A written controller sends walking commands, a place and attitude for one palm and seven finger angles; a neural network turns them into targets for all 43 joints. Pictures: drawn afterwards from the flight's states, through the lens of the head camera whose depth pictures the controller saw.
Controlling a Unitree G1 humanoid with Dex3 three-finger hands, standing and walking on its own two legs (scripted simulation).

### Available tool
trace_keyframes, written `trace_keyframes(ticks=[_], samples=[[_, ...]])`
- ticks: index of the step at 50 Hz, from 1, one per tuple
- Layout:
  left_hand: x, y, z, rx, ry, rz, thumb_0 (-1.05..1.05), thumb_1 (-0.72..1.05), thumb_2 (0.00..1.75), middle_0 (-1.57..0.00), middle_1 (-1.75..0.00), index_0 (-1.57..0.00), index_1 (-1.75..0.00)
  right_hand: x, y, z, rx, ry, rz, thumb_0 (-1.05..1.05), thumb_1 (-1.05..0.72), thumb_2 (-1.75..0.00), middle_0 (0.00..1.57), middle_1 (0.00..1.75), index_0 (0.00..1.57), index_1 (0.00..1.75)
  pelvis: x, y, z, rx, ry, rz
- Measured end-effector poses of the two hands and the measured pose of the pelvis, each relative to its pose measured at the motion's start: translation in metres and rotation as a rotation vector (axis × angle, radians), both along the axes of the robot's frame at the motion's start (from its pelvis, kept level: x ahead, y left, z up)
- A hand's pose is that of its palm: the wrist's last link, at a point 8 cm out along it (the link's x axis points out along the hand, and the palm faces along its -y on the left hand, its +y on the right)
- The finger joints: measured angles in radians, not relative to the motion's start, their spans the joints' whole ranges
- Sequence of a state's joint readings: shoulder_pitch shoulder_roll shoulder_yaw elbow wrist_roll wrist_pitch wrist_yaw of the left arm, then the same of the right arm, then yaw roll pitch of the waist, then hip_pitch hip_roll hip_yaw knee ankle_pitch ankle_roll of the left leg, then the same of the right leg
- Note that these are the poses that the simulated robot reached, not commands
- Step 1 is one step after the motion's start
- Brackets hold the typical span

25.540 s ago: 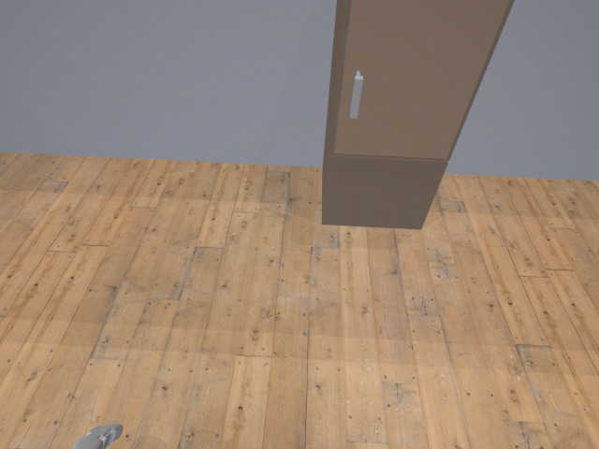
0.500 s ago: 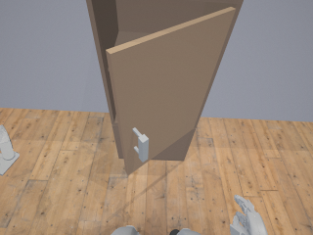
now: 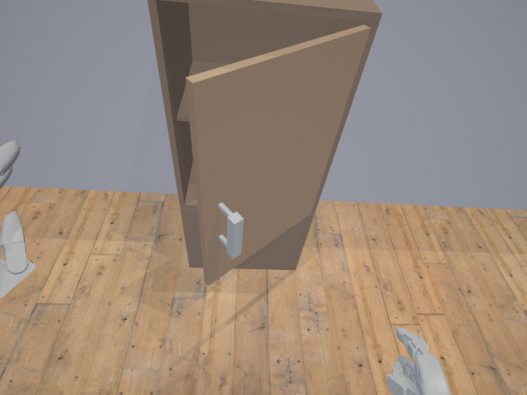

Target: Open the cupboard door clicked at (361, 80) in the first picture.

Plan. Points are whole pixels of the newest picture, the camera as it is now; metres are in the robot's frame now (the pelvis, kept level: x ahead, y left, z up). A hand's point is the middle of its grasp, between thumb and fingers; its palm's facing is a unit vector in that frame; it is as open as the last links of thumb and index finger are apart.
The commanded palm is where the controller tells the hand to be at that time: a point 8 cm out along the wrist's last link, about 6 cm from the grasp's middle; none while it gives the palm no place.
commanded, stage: step back with the hand held close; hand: left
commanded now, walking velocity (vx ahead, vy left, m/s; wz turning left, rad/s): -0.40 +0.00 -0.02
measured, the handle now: (228, 230) +0.46 +0.09 -0.09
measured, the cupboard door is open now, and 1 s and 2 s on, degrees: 40 40 40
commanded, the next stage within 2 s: stop stepping back and stand still in 0.22 s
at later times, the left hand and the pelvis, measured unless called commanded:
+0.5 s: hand out of the picture +0.06 +0.24 +0.19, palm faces +0.34 -0.82 -0.46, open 7.4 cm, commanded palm +0.03 +0.28 +0.18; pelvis -0.15 +0.00 -0.01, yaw -7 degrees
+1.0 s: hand out of the picture -0.03 +0.27 +0.19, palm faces +0.47 -0.77 -0.44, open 7.4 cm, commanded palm -0.09 +0.29 +0.18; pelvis -0.25 +0.00 +0.01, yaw -4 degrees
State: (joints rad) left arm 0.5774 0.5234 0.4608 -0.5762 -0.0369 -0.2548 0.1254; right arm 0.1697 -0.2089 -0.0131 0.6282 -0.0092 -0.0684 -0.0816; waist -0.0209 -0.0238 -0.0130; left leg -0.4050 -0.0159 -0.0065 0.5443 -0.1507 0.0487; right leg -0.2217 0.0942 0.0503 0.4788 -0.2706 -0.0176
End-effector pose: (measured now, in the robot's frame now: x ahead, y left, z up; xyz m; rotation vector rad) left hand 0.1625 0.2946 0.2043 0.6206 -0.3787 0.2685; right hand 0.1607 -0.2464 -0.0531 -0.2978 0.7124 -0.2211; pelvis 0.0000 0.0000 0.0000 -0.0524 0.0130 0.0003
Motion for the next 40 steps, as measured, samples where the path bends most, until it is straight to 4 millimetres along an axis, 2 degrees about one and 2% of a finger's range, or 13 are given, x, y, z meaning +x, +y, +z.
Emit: trace_keyframes(ticks=[4, 7, 12, 18, 21, 25, 28, 32, 34, 36, 40], samples=[[-0.01, 0.023, -0.004, -0.017, 0.019, 0.052, 0.01, 0.89, 0.9, -0.22, -0.3, -0.22, -0.3, -0.014, 0.008, 0.006, -0.021, -0.002, 0.027, 0.01, -0.91, -0.9, 0.2, 0.3, 0.2, 0.3, -0.025, 0.009, 0.005, -0.002, 0.002, -0.019], [-0.025, 0.027, -0.014, -0.058, 0.081, 0.071, 0.01, 0.89, 0.9, -0.21, -0.3, -0.22, -0.3, -0.029, 0.018, 0.008, -0.004, -0.018, 0.047, 0.01, -0.91, -0.9, 0.2, 0.3, 0.2, 0.3, -0.043, 0.013, 0.008, -0.024, 0.014, -0.032], [-0.059, 0.013, -0.028, -0.133, 0.123, 0.035, 0.01, 0.89, 0.9, -0.21, -0.3, -0.21, -0.3, -0.057, 0.032, 0.008, 0.017, -0.024, 0.073, 0.01, -0.9, -0.9, 0.2, 0.3, 0.2, 0.3, -0.072, 0.011, 0.007, -0.019, 0.037, -0.064], [-0.098, -0.004, -0.014, -0.101, -0.006, -0.013, 0.01, 0.89, 0.9, -0.21, -0.3, -0.22, -0.3, -0.095, 0.036, -0.006, 0.042, -0.048, 0.105, 0.01, -0.9, -0.9, 0.2, 0.31, 0.21, 0.3, -0.122, 0.001, -0.007, 0.002, 0.065, -0.075], [-0.119, -0.012, -0.008, -0.06, -0.044, -0.049, 0.01, 0.89, 0.9, -0.21, -0.3, -0.22, -0.3, -0.126, 0.031, -0.019, 0.059, -0.04, 0.081, 0.01, -0.9, -0.9, 0.2, 0.31, 0.21, 0.3, -0.147, 0.001, -0.014, 0.002, 0.03, -0.102], [-0.141, -0.008, 0.003, -0.033, -0.077, -0.059, 0.01, 0.89, 0.9, -0.21, -0.3, -0.22, -0.3, -0.179, 0.023, -0.02, 0.063, 0.028, 0.008, 0.01, -0.9, -0.9, 0.2, 0.31, 0.21, 0.3, -0.148, 0.003, -0.008, 0.03, -0.011, -0.116], [-0.144, 0.004, -0.005, -0.066, -0.103, -0.027, 0.01, 0.89, 0.9, -0.21, -0.3, -0.22, -0.3, -0.208, 0.011, -0.027, 0.03, 0.012, -0.06, 0.01, -0.9, -0.9, 0.2, 0.31, 0.21, 0.3, -0.152, 0.009, -0.018, 0.022, -0.022, -0.109], [-0.142, 0.012, -0.022, -0.142, -0.038, 0.028, 0.01, 0.89, 0.9, -0.21, -0.3, -0.21, -0.3, -0.245, 0.005, -0.032, 0.037, 0.019, -0.105, 0.01, -0.9, -0.9, 0.2, 0.3, 0.2, 0.3, -0.182, 0.012, -0.015, 0.053, -0.056, -0.101], [-0.15, 0.007, -0.025, -0.143, 0.015, 0.028, 0.01, 0.89, 0.9, -0.21, -0.3, -0.21, -0.3, -0.262, 0.006, -0.029, 0.05, 0.018, -0.105, 0.01, -0.9, -0.9, 0.2, 0.3, 0.2, 0.3, -0.196, 0.009, -0.01, 0.057, -0.065, -0.102], [-0.167, -0.004, -0.023, -0.115, 0.051, 0.002, 0.01, 0.89, 0.9, -0.21, -0.3, -0.21, -0.3, -0.276, 0.005, -0.026, 0.065, 0.009, -0.101, 0.01, -0.9, -0.9, 0.2, 0.3, 0.2, 0.3, -0.209, 0.004, -0.007, 0.061, -0.065, -0.101], [-0.215, -0.029, -0.008, -0.045, 0.062, -0.072, 0.01, 0.89, 0.9, -0.21, -0.3, -0.21, -0.3, -0.299, 0.0, -0.026, 0.077, 0.049, -0.09, 0.01, -0.9, -0.9, 0.2, 0.3, 0.2, 0.3, -0.229, -0.001, -0.003, 0.08, -0.055, -0.098]])
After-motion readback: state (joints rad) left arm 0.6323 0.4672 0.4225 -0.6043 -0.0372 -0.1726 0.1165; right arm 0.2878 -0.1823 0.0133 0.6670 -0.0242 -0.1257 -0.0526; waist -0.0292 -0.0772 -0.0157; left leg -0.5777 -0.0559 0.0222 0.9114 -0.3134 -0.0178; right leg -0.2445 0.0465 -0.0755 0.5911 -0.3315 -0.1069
